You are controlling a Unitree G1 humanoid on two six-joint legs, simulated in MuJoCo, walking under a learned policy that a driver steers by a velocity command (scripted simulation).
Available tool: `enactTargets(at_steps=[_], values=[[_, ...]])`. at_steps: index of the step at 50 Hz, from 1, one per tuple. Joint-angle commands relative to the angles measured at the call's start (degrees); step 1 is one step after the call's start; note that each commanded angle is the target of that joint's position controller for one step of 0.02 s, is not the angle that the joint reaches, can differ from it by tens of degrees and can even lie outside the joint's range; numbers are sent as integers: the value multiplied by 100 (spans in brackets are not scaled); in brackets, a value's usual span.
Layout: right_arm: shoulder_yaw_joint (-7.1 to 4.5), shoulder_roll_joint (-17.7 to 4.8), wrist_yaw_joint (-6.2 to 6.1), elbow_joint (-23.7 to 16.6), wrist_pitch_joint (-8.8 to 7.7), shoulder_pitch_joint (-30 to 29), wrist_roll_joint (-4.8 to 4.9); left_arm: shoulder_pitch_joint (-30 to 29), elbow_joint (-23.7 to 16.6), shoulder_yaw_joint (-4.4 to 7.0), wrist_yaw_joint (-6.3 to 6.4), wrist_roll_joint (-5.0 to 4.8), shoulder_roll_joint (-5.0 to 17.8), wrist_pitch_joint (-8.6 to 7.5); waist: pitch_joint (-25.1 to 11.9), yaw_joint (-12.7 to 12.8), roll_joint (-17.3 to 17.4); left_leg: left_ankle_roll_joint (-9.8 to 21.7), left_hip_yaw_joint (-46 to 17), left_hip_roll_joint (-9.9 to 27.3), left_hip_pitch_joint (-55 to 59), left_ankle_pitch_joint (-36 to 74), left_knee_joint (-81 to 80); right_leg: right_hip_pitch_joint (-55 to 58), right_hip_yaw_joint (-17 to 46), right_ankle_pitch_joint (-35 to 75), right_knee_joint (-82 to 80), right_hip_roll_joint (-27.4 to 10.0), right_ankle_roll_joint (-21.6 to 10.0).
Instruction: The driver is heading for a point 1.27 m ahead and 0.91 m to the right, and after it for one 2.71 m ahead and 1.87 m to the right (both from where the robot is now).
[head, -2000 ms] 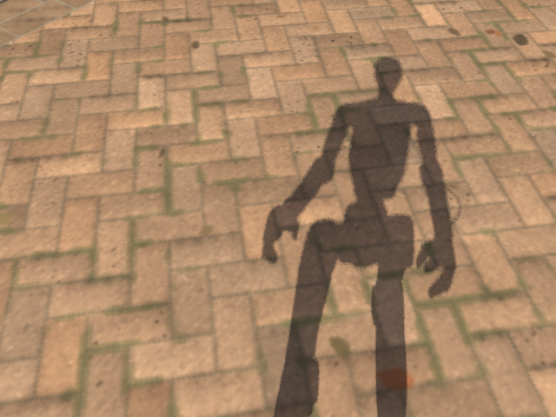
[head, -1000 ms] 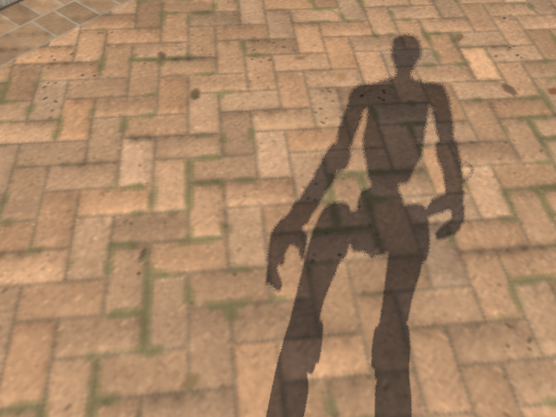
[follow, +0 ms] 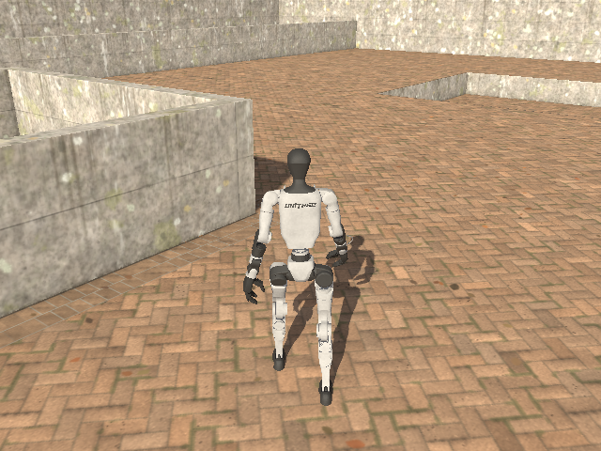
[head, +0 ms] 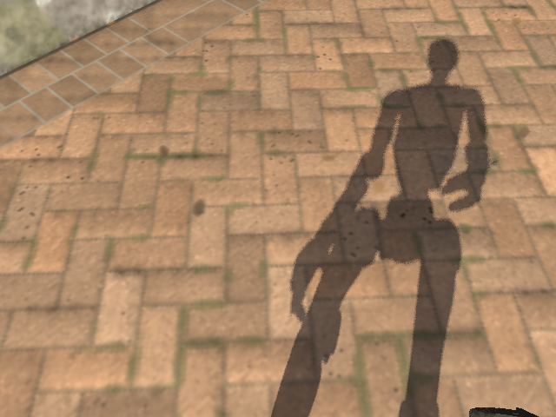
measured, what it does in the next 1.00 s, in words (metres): walks ahead, turning right: right foot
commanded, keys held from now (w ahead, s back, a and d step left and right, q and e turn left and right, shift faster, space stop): w+e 1.00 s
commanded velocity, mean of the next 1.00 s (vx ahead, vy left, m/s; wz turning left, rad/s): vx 0.50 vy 0.00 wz -0.53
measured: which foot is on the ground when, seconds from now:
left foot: down 0.00-0.54, up 0.56-1.00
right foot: down 0.00-0.00, up 0.02-0.54, down 0.56-1.00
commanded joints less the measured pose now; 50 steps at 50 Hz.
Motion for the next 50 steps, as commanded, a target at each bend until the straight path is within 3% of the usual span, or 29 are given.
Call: enactTargets(at_steps=[1, 2, 3, 4, 5, 6, 8, 12, 16, 22, 23, 25, 26, 27, 28, 29, 30, 31, 32, 33, 34, 36, 39, 43, 47, 50], values=[[-522, -1623, -134, 277, -99, 2432, -111, -327, -521, 26, 21, 138, 541, -28, -1667, -1354, 247, 571, -1246, 1137, 3832, -131, 157, -1986, 230, 2212, 3256, -566, -496], [-543, -1833, -99, 372, -64, 2565, -140, 396, -536, -137, -8, 18, -163, -134, -2361, -934, 1845, 1333, -3726, 2239, 5291, -1146, -662, -3942, 437, -1014, 4948, 279, -248], [-382, -1214, -103, 273, -73, 2366, -122, 55, -476, 30, -6, -118, 546, -204, -1996, -1079, 1175, 1124, -3682, 2031, 4889, -1653, -960, -4421, 1069, -1006, 5619, -46, -297], [-296, -927, -129, 191, -86, 1906, -95, -414, -633, 106, 2, -190, 769, -225, -1239, -1013, 900, 860, -2767, 1898, 4176, -1541, -1034, -4739, 935, -489, 5716, -305, -375], [-241, -784, -127, 137, -95, 1487, -103, -618, -656, 115, 39, -162, 712, -202, -833, -836, 434, 741, -2157, 1717, 3367, -1132, -1209, -4510, 838, 30, 5559, -580, -375], [-209, -631, -120, 143, -102, 1212, -127, -701, -664, 161, 61, -92, 649, -153, -501, -681, 384, 679, -1631, 1532, 2721, -859, -1430, -4277, 829, 375, 5281, -743, -375], [-187, -490, -129, 203, -121, 1044, -189, -518, -666, 182, 29, -107, 410, 7, -288, -431, 548, 645, -953, 1336, 2121, -589, -1766, -3824, 835, 694, 5051, -912, -392], [-276, -742, -238, 327, -145, 1172, -200, -905, -915, 213, 20, -48, 336, 186, 75, -363, 244, 748, -151, 1365, 2005, 47, -2071, -4313, 873, 1364, 4498, -964, -292], [-315, -890, -323, 363, -88, 1287, -198, -1473, -1133, 182, -101, -5, 295, 157, 239, -471, 179, 645, 559, 1249, 2221, 310, -2143, -4400, 659, 2329, 3297, -875, -229], [-400, -1115, -358, 466, 78, 1748, -51, -2504, -1623, 88, -324, 0, 268, 160, 565, -790, 119, 528, 1120, 1473, 3113, 668, -1852, -4457, 68, 2115, 2164, -712, -414], [-420, -1167, -353, 464, 116, 1743, -19, -2535, -1691, 100, -355, -4, 313, 168, 548, -749, 168, 482, 1194, 1515, 3265, 1062, -1672, -4357, -38, 1867, 2073, -636, -489], [-469, -1345, -359, 401, 184, 1594, 39, -2270, -1747, 193, -384, -9, 511, 187, 250, -482, 361, 362, 1364, 1524, 3416, 2934, -945, -3659, -378, 1296, 2019, -278, -698], [-487, -1421, -361, 368, 230, 1495, 68, -1776, -1668, 290, -380, -27, 684, 195, -47, -174, 421, 284, 1455, 1462, 3382, 3808, -180, -2987, -548, 1097, 1954, -15, -837], [-470, -1422, -355, 323, 267, 1359, 100, -883, -1441, 461, -344, -46, 966, 192, -501, 331, 304, 107, 1600, 1235, 3021, 3938, 1018, -1728, -629, 1451, 1521, 291, -1042], [-402, -1251, -362, 216, 238, 1409, -19, 39, -1207, 693, -218, -44, 1527, 233, -999, 655, -311, -210, 1619, 972, 1620, 2254, 2833, -10, 460, 1413, 1270, -197, -1358], [-137, -316, -296, -116, 73, 1829, -225, -184, -1239, 738, -191, -76, 2111, 178, -1332, -139, -1757, -540, 970, -245, -875, -2976, 4735, 1530, 3748, 526, 571, -1557, -2333], [-168, -698, -221, -239, -191, 1293, 27, 36, -1405, 589, -236, 18, 1706, 79, -1955, 209, -1090, -414, -364, -371, -1514, -3233, 5345, 1846, 5033, 36, -270, -1949, -2506], [-223, -905, -180, -383, -316, 797, 229, -126, -1362, 482, -255, 65, 1340, -10, -1243, 251, -795, -237, -402, -117, -2050, -2682, 5283, 1506, 4269, 578, -317, -1842, -2211], [-209, -878, -206, -332, -378, 767, 149, -478, -1426, 414, -247, 26, 1118, -57, -862, 27, -414, -121, -427, 154, -1846, -2160, 4820, 726, 3495, 1128, -230, -1588, -1993], [-260, -934, -248, -240, -367, 822, -10, -948, -1542, 349, -239, 32, 909, -67, -609, -233, -233, -132, -448, 347, -1367, -1836, 4306, -110, 2898, 1676, -243, -1352, -1825], [-313, -1008, -249, -207, -286, 948, -51, -1201, -1654, 284, -213, 81, 752, -76, -543, -432, -277, -155, -497, 475, -926, -1638, 3998, -637, 2566, 2071, -357, -1200, -1750], [-327, -917, -248, -263, -127, 946, -100, -1181, -1683, 285, -151, 69, 841, -102, -441, -550, -249, -302, -430, 466, -629, -1473, 3477, -1119, 2323, 2519, -536, -1089, -1766], [-271, -735, -278, -478, -37, 366, -183, -846, -1618, 338, -21, 27, 1084, -117, -169, -421, -250, -534, -304, 293, -812, -640, 2379, -1400, 1930, 2824, -646, -888, -1694], [-182, -577, -192, -719, -77, -395, -122, -535, -1548, 324, 41, 8, 1053, -62, 17, -121, -565, -539, -243, -67, -427, 689, 751, -1633, 1676, 2213, -573, -563, -1351], [-172, -702, -95, -962, -152, -826, -52, -215, -1418, 322, 46, -30, 1033, -18, 81, 49, -653, -444, -340, -228, -271, 737, 102, -1236, 2097, 1967, -208, -736, -1260], [-214, -886, -32, -998, -253, -683, -37, -202, -1432, 335, 102, -12, 1058, 60, 19, -75, -800, -306, -380, -305, -2, 93, -175, -788, 2549, 2196, 308, -895, -1190]])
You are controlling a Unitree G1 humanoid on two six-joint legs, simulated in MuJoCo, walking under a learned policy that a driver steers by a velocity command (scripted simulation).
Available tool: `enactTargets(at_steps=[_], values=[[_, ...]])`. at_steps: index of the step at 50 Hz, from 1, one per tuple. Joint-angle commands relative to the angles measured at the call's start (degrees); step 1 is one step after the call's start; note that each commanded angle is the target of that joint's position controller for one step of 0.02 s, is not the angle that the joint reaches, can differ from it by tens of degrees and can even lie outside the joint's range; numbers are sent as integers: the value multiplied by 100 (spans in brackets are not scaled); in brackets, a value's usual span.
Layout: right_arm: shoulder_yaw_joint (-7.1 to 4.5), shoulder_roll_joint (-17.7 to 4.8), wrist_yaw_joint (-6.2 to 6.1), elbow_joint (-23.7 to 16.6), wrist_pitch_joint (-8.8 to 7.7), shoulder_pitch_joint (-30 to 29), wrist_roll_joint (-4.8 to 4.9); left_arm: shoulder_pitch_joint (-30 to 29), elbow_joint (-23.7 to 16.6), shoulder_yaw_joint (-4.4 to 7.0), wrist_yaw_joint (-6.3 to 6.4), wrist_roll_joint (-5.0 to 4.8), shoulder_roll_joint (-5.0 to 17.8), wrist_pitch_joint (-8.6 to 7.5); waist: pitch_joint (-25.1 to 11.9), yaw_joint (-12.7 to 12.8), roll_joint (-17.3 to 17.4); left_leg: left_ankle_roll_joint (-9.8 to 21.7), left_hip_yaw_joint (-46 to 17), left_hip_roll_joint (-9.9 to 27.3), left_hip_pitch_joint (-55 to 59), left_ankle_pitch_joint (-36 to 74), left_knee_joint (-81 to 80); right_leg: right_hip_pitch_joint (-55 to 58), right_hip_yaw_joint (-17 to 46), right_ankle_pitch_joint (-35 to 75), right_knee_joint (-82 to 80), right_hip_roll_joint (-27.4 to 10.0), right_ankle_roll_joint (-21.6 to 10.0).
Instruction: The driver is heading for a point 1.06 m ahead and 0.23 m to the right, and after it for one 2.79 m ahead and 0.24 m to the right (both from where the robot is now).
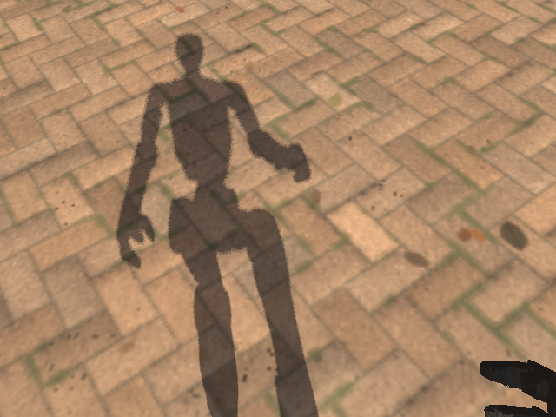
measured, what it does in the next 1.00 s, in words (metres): walks ahead, turning right: left foot, then right foot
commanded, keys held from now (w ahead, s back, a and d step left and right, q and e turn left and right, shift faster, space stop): w+e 0.64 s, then w+q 0.36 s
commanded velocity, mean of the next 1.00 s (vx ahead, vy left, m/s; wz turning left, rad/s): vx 0.50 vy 0.00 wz -0.39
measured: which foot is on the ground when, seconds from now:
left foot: up 0.00-0.04, down 0.06-0.58, up 0.60-1.00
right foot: down 0.00-0.08, up 0.10-0.56, down 0.58-1.00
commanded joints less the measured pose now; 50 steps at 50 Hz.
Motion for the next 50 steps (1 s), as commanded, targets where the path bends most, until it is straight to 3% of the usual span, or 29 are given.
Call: enactTargets(at_steps=[1, 2, 3, 4, 5, 6, 7, 8, 9, 12, 15, 19, 22, 24, 26, 27, 28, 29, 30, 31, 32, 33, 34, 35, 37, 40, 45, 50], values=[[-198, -738, 32, -430, -194, -178, 29, 22, -282, 216, 66, 9, 886, 25, -91, -319, -1028, 184, 106, -139, 711, -516, -223, -74, 1318, 2172, 97, -1441, -623], [-275, -881, 4, -283, -225, 400, -8, -111, -358, 177, 59, 17, 790, 34, -384, -624, -1034, 344, 186, -149, 1556, -433, -408, -195, 1218, 2653, 595, -1195, -483], [-360, -1136, -32, -160, -247, 1279, -114, -282, -501, 77, 24, 72, 550, 14, -1107, -1057, -796, 686, -339, 503, 3045, -419, -147, -816, 896, 2500, 1856, -889, -279], [-480, -1575, -80, -49, -185, 2162, -211, 265, -627, -7, 34, 18, 226, -29, -2030, -1038, 474, 1411, -2370, 1797, 5222, -1148, -268, -2651, 129, 736, 3857, -112, 171], [-434, -1400, -26, 55, -122, 2238, -75, 655, -685, -48, 26, -86, 399, -75, -2251, -862, 1697, 1799, -4200, 2458, 5645, -2255, -849, -3838, 30, -1436, 4937, -175, 264], [-297, -863, -41, -73, -72, 1898, 8, 340, -605, 68, 17, -122, 898, -49, -1393, -937, 916, 1559, -3577, 2261, 4956, -2899, -982, -4241, 107, -1034, 5407, -560, 314], [-229, -646, -65, -133, -4, 1606, -9, -166, -684, 97, 9, -65, 999, -13, -758, -955, 357, 1302, -2599, 1984, 4096, -2618, -1072, -4181, -150, -557, 5381, -787, 331], [-192, -580, -65, -114, 36, 1339, -64, -437, -770, 108, 2, -3, 912, -3, -334, -814, 133, 1196, -1991, 1731, 3309, -2070, -1265, -3992, -255, -220, 5100, -958, 323], [-149, -475, -69, -87, 33, 1215, -104, -498, -807, 129, -16, 18, 828, 24, -145, -677, 213, 1133, -1532, 1546, 2846, -1598, -1414, -3783, -250, -11, 4836, -1136, 297], [-188, -576, -60, 38, -40, 1206, -73, -465, -918, 66, -62, -35, 481, 129, -41, -544, 338, 1216, -662, 1406, 2383, -867, -1814, -3575, -423, 289, 4426, -1334, 325], [-262, -804, -82, 132, -60, 1298, -67, -738, -1092, 37, -80, 0, 439, 144, -43, -559, 156, 1293, -71, 1459, 2575, -139, -1939, -3859, -437, 970, 3801, -1389, 420], [-278, -946, -121, 190, 26, 1421, -39, -1360, -1254, -33, -228, -5, 340, 71, 89, -788, 84, 1069, 814, 1239, 2754, 263, -1923, -3604, -798, 2128, 2445, -1280, 384], [-307, -1103, -139, 286, 116, 1739, 19, -1910, -1475, -78, -338, -8, 288, 64, 264, -998, 60, 985, 1081, 1365, 3123, 294, -1854, -3531, -1090, 2183, 1784, -1169, 306], [-339, -1217, -141, 336, 195, 1848, 79, -2090, -1618, -64, -399, -16, 350, 75, 348, -988, 106, 909, 1198, 1512, 3486, 697, -1668, -3522, -1223, 1800, 1520, -1082, 184], [-387, -1387, -168, 322, 273, 1812, 134, -1924, -1673, 23, -427, 15, 531, 100, 160, -766, 271, 797, 1412, 1555, 3743, 2377, -1047, -3021, -1506, 1173, 1379, -773, -31], [-412, -1475, -192, 307, 318, 1794, 156, -1562, -1618, 110, -420, 28, 691, 121, -99, -519, 372, 736, 1523, 1529, 3780, 3341, -409, -2470, -1667, 891, 1338, -540, -168], [-400, -1465, -218, 283, 364, 1712, 177, -728, -1405, 258, -392, 16, 925, 134, -520, -25, 300, 601, 1698, 1380, 3506, 3718, 671, -1344, -1771, 1144, 969, -278, -367], [-318, -1273, -246, 223, 350, 1761, 93, 318, -1122, 462, -292, 7, 1328, 182, -1054, 451, -30, 359, 1737, 1180, 2311, 2662, 2239, 458, -1212, 1373, 842, -439, -636], [-43, -410, -174, -114, 229, 2198, -195, 313, -1102, 557, -209, -52, 2031, 173, -1397, -160, -1682, 9, 1562, 194, -376, -2739, 4344, 2415, 1742, 1015, 621, -1988, -1525], [-21, -674, -90, -256, -16, 1850, -17, 492, -1330, 441, -245, -6, 1792, 67, -2463, 105, -1425, 11, 120, -238, -1207, -3726, 5325, 2947, 3862, 140, -343, -2616, -2125], [-123, -1045, -30, -417, -140, 1250, 214, 354, -1249, 321, -274, 52, 1387, -12, -1756, 257, -966, 122, -91, 82, -1739, -3167, 5310, 2582, 3042, 417, -474, -2415, -1766], [-71, -961, -22, -367, -185, 1259, 216, 55, -1202, 234, -266, 35, 1117, -47, -1210, 24, -660, 215, -2, 374, -1591, -2667, 4813, 1756, 2159, 856, -452, -2225, -1516], [-76, -944, -55, -242, -164, 1307, 97, -412, -1259, 145, -254, 59, 884, -53, -834, -238, -339, 188, 54, 620, -1174, -2346, 4338, 861, 1528, 1489, -476, -2041, -1312], [-117, -1001, -54, -156, -83, 1423, 42, -715, -1323, 62, -240, 128, 684, -70, -657, -434, -432, 159, 42, 781, -726, -2151, 4044, 224, 1097, 2127, -601, -1899, -1230], [-109, -873, -30, -52, 91, 1664, 47, -849, -1274, 39, -226, 170, 697, -131, -544, -621, -512, 71, 126, 841, -303, -1965, 3800, -430, 690, 2603, -887, -1838, -1238], [-42, -658, -58, -113, 235, 1389, 20, -692, -1049, 71, -175, 185, 877, -235, -191, -570, -449, -79, 156, 863, -573, -1153, 3157, -722, 7, 2766, -1260, -1770, -1163], [18, -505, 35, -247, 198, 721, 83, -544, -788, 42, -120, 206, 891, -280, 151, -240, -487, 11, 254, 583, -503, 623, 1475, -530, -952, 2327, -1492, -1538, -713], [54, -447, 205, -578, 173, 166, 104, -194, -458, 91, -106, 139, 972, -196, 396, 13, -449, 264, 341, 361, -947, 336, 675, 609, -1202, 2671, -1227, -1935, -587]])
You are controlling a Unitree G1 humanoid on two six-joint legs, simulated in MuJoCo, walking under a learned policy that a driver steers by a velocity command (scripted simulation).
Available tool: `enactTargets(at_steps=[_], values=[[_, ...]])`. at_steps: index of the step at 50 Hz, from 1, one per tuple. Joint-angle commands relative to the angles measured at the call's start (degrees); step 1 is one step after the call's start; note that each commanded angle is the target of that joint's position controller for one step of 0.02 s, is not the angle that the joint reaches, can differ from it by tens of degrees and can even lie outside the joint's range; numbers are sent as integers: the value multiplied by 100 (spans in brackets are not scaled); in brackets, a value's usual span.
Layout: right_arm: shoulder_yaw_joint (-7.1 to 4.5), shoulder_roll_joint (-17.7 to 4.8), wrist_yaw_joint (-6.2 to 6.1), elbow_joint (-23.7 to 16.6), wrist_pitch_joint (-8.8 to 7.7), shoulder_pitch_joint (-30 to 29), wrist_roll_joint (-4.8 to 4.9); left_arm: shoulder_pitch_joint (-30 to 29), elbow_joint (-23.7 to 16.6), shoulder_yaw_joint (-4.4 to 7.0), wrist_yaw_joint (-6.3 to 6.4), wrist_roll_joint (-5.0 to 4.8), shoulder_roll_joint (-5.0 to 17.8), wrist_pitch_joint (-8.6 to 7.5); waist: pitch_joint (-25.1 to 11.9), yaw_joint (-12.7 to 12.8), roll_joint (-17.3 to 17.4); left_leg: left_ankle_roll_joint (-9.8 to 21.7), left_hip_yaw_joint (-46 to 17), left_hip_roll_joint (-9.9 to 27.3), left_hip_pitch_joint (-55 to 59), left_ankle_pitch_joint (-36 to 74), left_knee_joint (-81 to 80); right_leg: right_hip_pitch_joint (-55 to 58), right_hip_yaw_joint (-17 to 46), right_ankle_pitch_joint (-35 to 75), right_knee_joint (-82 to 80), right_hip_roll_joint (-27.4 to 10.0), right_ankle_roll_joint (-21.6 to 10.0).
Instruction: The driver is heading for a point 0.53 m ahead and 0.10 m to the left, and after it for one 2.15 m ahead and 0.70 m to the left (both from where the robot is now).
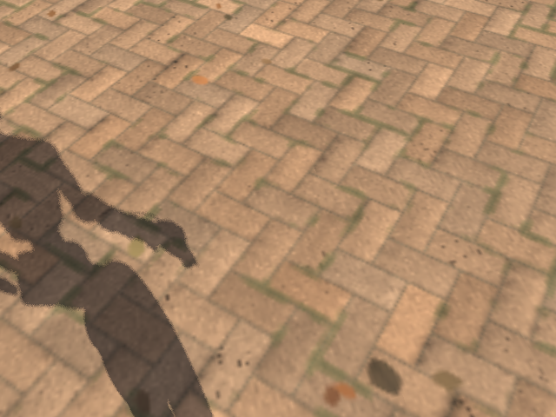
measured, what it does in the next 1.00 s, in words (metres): walks ahead, turning left: left foot, then right foot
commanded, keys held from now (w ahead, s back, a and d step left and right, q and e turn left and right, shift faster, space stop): w+q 0.48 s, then no key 0.52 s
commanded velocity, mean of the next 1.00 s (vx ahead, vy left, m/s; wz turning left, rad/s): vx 0.35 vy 0.00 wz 0.35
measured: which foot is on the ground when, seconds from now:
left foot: up 0.00-0.10, down 0.12-0.60, up 0.62-0.90, down 0.92-1.00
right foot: down 0.00-0.14, up 0.16-0.56, down 0.58-1.00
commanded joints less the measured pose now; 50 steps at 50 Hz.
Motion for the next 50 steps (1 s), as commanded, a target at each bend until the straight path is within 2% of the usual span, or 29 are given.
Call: enactTargets(at_steps=[1, 4, 5, 6, 7, 8, 9, 10, 11, 12, 13, 16, 20, 24, 27, 28, 29, 30, 31, 32, 34, 35, 37, 40, 44, 46, 47, 48, 50], values=[[-57, -361, 127, -713, -119, -891, -3, 237, -86, 283, 55, -52, 955, 35, 382, 231, -524, 201, 118, -124, -335, -391, -303, 253, 244, 2656, -59, -1852, -666], [-169, -591, 182, -772, -89, -416, -43, 46, -125, 341, 162, -78, 1163, 170, -109, -129, -846, 501, 595, -580, 482, -1371, -297, 593, -5, 5359, 1008, -1853, -413], [-288, -805, 158, -658, -67, 219, -51, -43, -153, 341, 207, -78, 1208, 227, -502, -502, -865, 648, 742, -825, 1348, -1429, -384, 453, -176, 6099, 1909, -1727, -276], [-447, -1128, 87, -499, -48, 1073, -39, -51, -193, 300, 259, -70, 1140, 232, -979, -951, -678, 887, 441, -797, 2819, -1013, -556, -346, -345, 5620, 3205, -1521, -55], [-622, -1780, -16, -464, -18, 1732, -68, 449, -430, 133, 240, 61, 654, 116, -1798, -883, 489, 1767, -1959, 641, 5111, -895, -509, -2522, -384, 2727, 5466, -839, 320], [-544, -1633, 8, -510, -47, 1712, 9, 509, -480, -9, 120, 90, 411, -86, -2551, -744, 1051, 2547, -4641, 1453, 6314, -1554, -1523, -4105, 669, -1617, 6790, 138, 493], [-446, -1258, -16, -519, -29, 1686, -8, -19, -568, 100, -1, -142, 872, -249, -2154, -1020, 540, 2189, -4070, 1273, 6187, -2194, -1745, -4746, 1243, -1375, 7009, -299, 356], [-400, -1069, -48, -560, -24, 1420, -13, -445, -717, 71, -37, -236, 878, -330, -1382, -958, 180, 1935, -3290, 1058, 5391, -2166, -1810, -4910, 1111, -930, 6649, -557, 263], [-359, -964, -62, -637, -10, 1050, -24, -619, -755, 64, -8, -129, 825, -357, -789, -701, -315, 1780, -2737, 844, 4404, -1685, -1910, -4736, 1008, -616, 6041, -777, 255], [-302, -806, -80, -732, -7, 771, -69, -625, -746, 120, 33, -8, 894, -315, -506, -487, -325, 1710, -2343, 665, 3676, -1087, -2041, -4333, 973, -422, 5584, -935, 299], [-282, -780, -98, -831, 6, 621, -121, -504, -754, 137, 37, 21, 880, -245, -399, -317, -156, 1734, -2195, 546, 3196, -740, -2175, -4009, 962, -331, 5411, -977, 360], [-328, -914, -177, -844, -16, 556, -93, -372, -742, 84, 88, 69, 680, -90, -288, -161, -45, 1771, -1667, 344, 2467, -1, -2343, -3737, 771, -39, 4619, -977, 632], [-384, -1052, -287, -746, 48, 780, -4, -1202, -897, -36, 71, 60, 422, -107, -187, -479, 110, 1375, -1159, -102, 2095, -422, -2225, -3282, 655, 1627, 2820, -685, 789], [-393, -1048, -321, -618, 147, 1189, 41, -1735, -1020, 14, -28, -67, 580, -199, -231, -708, 243, 1209, -1685, 53, 2556, -1068, -1846, -2978, 782, 1961, 1845, -421, 739], [-376, -943, -367, -587, 232, 1169, -25, -1386, -923, 130, -75, 19, 770, -281, -316, -497, 444, 915, -1934, 136, 3152, -221, -1011, -2653, 730, 1760, 1398, -354, 438], [-339, -817, -375, -628, 241, 1072, -32, -1051, -834, 167, -62, 88, 798, -320, -484, -292, 426, 727, -1812, -78, 3162, 226, -545, -2119, 624, 2177, 1102, -378, 275], [-252, -568, -374, -744, 214, 1046, -98, -594, -818, 213, -35, 201, 1009, -359, -1059, -96, 215, 472, -1572, -368, 2832, -35, 367, -1030, 1028, 3296, 1337, -979, -32], [-143, -294, -380, -799, 159, 1631, -165, -36, -791, 287, -5, 326, 1369, -318, -1860, -136, -987, 62, -1056, -984, 1443, -2317, 2131, 829, 2522, 5088, 1734, -2300, -870], [-122, -465, -346, -738, 123, 2217, -86, 295, -549, 327, -51, 119, 1348, -190, -2482, -210, -2242, -183, -839, -1180, 457, -4636, 3509, 1514, 4190, 4595, 1492, -3110, -1639], [-235, -897, -336, -628, 169, 1990, -10, 121, -653, 233, -50, -11, 993, -116, -2012, -76, -1397, -261, -1052, -885, 128, -4376, 3983, 1014, 3941, 3462, 1262, -2855, -1448], [-252, -892, -372, -812, 335, 971, -51, -482, -706, 52, -45, 63, 575, -19, -945, -65, -647, -318, -742, -561, 59, -3829, 3696, -323, 2618, 3217, 1067, -2244, -1064], [-246, -784, -386, -862, 410, 859, -93, -750, -674, -15, -55, 79, 433, -7, -711, -247, -668, -310, -732, -345, 378, -3677, 3157, -915, 2251, 3298, 951, -2040, -957], [-146, -415, -386, -787, 488, 1082, -104, -1062, -574, -4, -75, 127, 492, 22, -573, -510, -1030, -372, -344, -323, 1312, -3422, 2027, -1763, 1531, 3784, 729, -1606, -859], [-82, -285, -394, -704, 469, 1070, -143, -1107, -424, 55, -44, 80, 665, 77, -961, -484, -1160, -404, -126, -359, 2153, -2604, 768, -1739, 1203, 4336, 763, -1586, -957], [-124, -357, -363, -686, 537, 871, -181, -1127, -272, -3, -48, -37, 608, 185, -881, -526, -998, -177, 40, -469, 3085, -1366, -742, -1973, 1157, 2031, 823, -1470, -694], [-152, -616, -394, -895, 551, 565, -315, -837, -136, -118, -75, 55, 327, 188, -632, -385, -562, 124, -640, 95, 3489, -711, -1220, -2409, 1051, 47, 982, -1064, -77], [-204, -926, -431, -987, 569, 344, -285, -498, -90, -118, -103, 135, 324, 178, -458, -39, 161, 378, -904, 403, 3317, -751, -1157, -2530, 700, -570, 1199, -610, 171], [-170, -688, -399, -887, 564, 220, -263, -452, -46, -155, -68, 119, 187, 214, -470, -4, 642, 470, -858, 283, 2568, -2196, -1327, -1900, 436, -245, 1240, -508, 313], [-99, -383, -345, -904, 491, 156, -297, -784, -3, -92, -3, 83, 418, 284, -57, -199, 293, 233, -657, -45, 2163, -2437, -1346, -1778, 465, 195, 1347, -545, 328]])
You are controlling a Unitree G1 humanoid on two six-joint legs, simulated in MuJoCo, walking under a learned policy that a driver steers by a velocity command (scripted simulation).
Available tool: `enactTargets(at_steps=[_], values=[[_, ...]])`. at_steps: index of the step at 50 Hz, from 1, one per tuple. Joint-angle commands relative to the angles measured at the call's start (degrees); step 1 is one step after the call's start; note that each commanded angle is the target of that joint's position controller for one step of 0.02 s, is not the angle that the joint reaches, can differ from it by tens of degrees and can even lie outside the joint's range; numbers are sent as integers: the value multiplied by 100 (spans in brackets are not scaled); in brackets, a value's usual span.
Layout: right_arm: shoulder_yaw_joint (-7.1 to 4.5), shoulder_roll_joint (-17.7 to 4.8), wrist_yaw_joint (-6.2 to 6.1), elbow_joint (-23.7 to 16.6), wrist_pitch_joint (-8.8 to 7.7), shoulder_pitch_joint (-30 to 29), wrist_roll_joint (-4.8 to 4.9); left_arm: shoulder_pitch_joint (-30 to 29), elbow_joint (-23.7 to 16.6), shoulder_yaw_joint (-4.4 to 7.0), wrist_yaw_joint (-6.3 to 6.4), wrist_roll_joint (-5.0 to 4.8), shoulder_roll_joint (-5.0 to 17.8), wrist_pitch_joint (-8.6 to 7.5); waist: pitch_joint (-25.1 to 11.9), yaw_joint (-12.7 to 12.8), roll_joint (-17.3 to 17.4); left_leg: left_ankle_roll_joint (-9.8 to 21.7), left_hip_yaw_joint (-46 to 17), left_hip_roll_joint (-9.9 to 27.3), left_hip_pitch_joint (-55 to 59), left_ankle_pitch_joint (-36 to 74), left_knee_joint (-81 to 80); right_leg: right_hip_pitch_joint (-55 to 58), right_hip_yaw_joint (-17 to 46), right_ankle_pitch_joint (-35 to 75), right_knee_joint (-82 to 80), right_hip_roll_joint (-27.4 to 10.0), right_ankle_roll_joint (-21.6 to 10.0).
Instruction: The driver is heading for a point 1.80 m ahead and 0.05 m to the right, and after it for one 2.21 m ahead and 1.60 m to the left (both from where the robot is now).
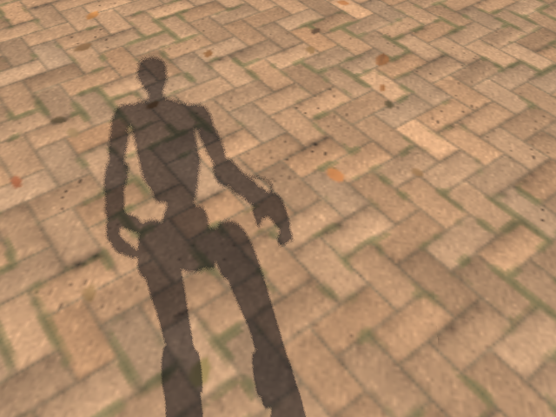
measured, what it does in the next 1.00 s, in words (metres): stands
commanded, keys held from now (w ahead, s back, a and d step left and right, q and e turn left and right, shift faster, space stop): no key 1.00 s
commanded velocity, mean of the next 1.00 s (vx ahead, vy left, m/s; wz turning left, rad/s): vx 0.01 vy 0.00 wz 0.02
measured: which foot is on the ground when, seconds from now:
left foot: down 0.00-1.00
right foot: down 0.00-1.00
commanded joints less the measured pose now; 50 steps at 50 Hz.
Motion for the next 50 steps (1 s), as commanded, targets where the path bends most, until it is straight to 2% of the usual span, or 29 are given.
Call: enactTargets(at_steps=[1, 3, 6, 13, 22, 32, 50], values=[[-151, -590, 21, -385, -163, -147, -15, -120, -255, 160, 80, -10, 657, 14, 14, -55, 534, 310, -385, 279, 23, 79, -711, -22, 213, 71, -341, -224, -33], [-166, -613, 3, -344, -230, -9, 32, -36, -193, 163, 89, -10, 652, 8, -139, -77, 390, 273, -316, 250, 275, 699, -482, 21, 249, 391, -308, -270, -67], [-164, -574, -27, -343, -239, 24, 52, -82, -94, 160, 92, -55, 615, -19, -306, -107, 232, 290, -271, 219, 481, 1323, -289, 132, 248, 811, -202, -293, -57], [-181, -522, -24, -294, -219, 10, 70, -139, 179, 181, 130, -91, 645, 67, -334, -83, 41, 310, -217, 164, 535, 1680, -230, 356, 266, 1095, -117, -322, -29], [-211, -476, -53, -8, -231, 91, 73, -224, 588, 206, 213, -103, 676, 152, -214, -60, 38, 264, -126, 100, 546, 1543, -351, 453, 285, 976, -210, -337, -21], [-222, -452, -113, 496, -249, 185, 82, -245, 1067, 212, 273, -106, 634, 188, -26, -49, 35, 204, -27, 41, 555, 1141, -547, 407, 273, 623, -417, -310, -8], [-135, -341, -164, 1500, -272, 401, 111, 105, 1588, 167, 341, -111, 472, 190, 185, -49, 1, 174, 90, -36, 450, 604, -789, 299, 216, 241, -639, -237, -20]])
